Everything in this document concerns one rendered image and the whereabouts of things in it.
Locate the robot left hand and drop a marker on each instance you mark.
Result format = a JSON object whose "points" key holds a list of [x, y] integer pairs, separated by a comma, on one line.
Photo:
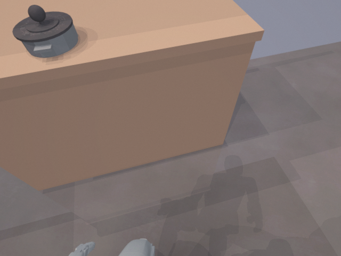
{"points": [[83, 249]]}

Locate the pot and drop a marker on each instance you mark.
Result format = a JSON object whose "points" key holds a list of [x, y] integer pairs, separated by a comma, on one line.
{"points": [[53, 47]]}

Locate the robot left thigh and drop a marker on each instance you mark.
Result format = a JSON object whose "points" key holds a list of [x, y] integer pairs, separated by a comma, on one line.
{"points": [[138, 247]]}

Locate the table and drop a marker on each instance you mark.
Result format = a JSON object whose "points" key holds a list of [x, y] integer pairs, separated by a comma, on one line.
{"points": [[147, 80]]}

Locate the lid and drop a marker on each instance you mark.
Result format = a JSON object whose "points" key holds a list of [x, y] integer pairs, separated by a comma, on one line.
{"points": [[54, 25]]}

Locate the knob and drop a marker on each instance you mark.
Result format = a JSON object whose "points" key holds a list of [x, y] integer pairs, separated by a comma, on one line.
{"points": [[36, 13]]}

